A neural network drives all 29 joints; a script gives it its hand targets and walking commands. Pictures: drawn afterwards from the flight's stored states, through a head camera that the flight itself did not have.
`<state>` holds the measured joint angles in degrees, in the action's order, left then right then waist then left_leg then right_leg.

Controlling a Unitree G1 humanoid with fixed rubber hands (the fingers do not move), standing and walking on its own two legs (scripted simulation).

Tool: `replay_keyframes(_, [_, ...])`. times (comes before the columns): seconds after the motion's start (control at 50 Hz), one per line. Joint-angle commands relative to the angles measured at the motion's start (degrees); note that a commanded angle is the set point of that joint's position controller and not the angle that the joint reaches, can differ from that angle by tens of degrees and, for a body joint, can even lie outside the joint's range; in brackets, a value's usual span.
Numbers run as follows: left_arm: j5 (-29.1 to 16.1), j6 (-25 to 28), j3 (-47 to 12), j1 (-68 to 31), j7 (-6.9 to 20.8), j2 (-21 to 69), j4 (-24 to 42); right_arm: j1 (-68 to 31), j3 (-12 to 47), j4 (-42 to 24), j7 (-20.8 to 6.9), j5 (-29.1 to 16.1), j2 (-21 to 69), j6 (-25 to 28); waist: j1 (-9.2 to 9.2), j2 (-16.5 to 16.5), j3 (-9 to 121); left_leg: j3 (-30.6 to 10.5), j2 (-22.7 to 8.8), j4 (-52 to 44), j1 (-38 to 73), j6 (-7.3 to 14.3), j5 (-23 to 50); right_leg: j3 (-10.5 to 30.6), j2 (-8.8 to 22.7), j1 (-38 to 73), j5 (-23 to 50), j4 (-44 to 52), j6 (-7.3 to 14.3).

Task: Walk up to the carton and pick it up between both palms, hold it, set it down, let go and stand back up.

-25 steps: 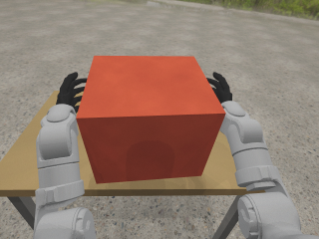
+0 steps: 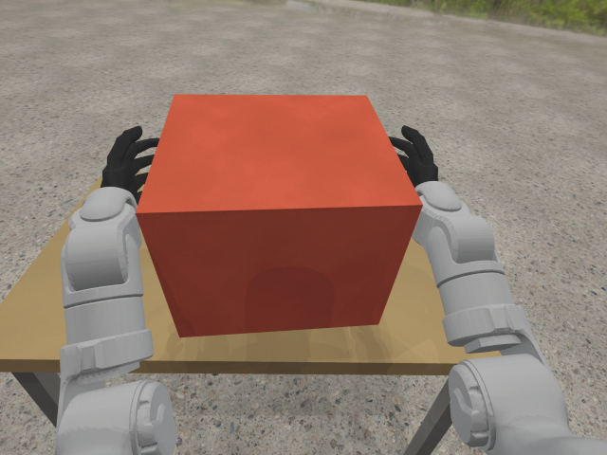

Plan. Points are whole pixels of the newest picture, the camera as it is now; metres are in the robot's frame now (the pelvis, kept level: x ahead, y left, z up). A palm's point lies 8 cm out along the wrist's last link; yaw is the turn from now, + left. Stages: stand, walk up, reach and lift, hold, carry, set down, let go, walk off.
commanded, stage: hold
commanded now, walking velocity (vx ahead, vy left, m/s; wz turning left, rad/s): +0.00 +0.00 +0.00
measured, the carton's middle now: (277, 210) +0.39 +0.01 +0.18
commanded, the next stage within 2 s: none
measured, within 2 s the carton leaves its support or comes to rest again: neither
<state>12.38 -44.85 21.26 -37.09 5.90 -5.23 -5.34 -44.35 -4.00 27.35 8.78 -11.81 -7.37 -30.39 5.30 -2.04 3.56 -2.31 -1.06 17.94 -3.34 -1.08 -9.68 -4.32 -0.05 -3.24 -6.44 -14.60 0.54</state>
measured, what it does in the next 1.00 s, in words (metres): stands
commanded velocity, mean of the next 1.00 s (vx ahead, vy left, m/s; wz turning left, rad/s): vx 0.00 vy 0.00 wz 0.00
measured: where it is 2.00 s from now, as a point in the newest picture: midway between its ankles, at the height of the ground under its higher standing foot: outside the picture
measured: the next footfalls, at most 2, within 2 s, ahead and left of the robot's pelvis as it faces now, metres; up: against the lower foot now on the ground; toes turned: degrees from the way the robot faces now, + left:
none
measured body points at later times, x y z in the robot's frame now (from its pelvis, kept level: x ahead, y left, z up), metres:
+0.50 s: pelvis +0.00 +0.01 +0.00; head -0.06 +0.03 +0.45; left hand +0.37 +0.19 +0.22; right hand +0.37 -0.17 +0.22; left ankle +0.01 +0.13 -0.75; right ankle +0.02 -0.11 -0.75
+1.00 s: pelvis +0.00 +0.01 +0.00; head -0.06 +0.02 +0.45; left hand +0.37 +0.19 +0.23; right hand +0.37 -0.17 +0.23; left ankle +0.01 +0.13 -0.75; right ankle +0.02 -0.11 -0.75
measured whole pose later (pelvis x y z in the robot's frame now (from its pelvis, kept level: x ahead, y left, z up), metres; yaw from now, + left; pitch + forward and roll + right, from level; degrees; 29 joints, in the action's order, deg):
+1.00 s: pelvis +0.00 +0.01 +0.00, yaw -1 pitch -5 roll -1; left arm 12.9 -44.8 20.9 -36.8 5.9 -4.4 -6.1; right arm -42.9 -4.5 26.8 8.5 -11.3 -7.3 -30.7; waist 4.6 -1.5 3.5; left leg -1.1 -0.8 18.1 -3.2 -0.7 -9.7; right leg -3.0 0.1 -3.6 -6.2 -15.0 0.2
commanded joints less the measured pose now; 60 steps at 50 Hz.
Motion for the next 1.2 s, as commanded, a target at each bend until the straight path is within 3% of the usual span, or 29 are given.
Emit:
replay_keyframes(0.0, [-8.90, 2.16, -27.63, -33.93, 8.10, 26.11, 8.23, -34.39, 19.39, -18.30, -7.20, -9.11, 27.44, 2.59, 0.78, 4.73, 20.34, 2.79, 4.32, -1.47, -2.56, -1.65, 13.70, 3.04, -2.41, 15.52, 14.53, -1.51, -1.53])
replay_keyframes(0.22, [-9.94, 1.37, -29.59, -32.33, 6.15, 28.70, 12.85, -35.08, 20.09, -23.40, -9.09, -9.55, 25.54, 2.99, -0.33, 4.73, 20.09, 2.39, 2.70, -0.47, 0.55, -2.90, 18.29, 1.68, -4.22, 11.39, 10.68, -1.14, 0.40])
replay_keyframes(0.44, [-8.44, 0.39, -27.14, -33.31, 5.78, 26.92, 8.81, -36.32, 17.78, -17.49, -10.52, -6.83, 25.59, 3.42, -1.49, 3.92, 17.97, 3.54, 2.58, -3.13, -3.79, -1.08, 7.92, 2.28, -2.99, 11.05, 4.48, -0.67, 0.22])
replay_keyframes(0.76, [-8.82, 2.66, -25.80, -34.75, 7.82, 25.61, 4.74, -37.68, 18.76, -17.38, -7.81, -6.57, 29.68, 3.67, -0.80, 1.34, 20.79, 3.73, 4.50, -2.95, -5.79, 0.39, 7.80, 3.58, -1.80, 16.38, 11.53, -1.46, -2.15])
replay_keyframes(1.18, [-9.27, 2.13, -28.20, -34.85, 6.10, 28.06, 8.50, -36.56, 17.54, -17.30, -9.72, -7.23, 26.08, 4.40, -0.06, 5.60, 20.05, 2.72, 2.79, -1.61, -0.84, -2.29, 12.94, 1.54, -3.53, 11.04, 6.77, -0.81, 0.21])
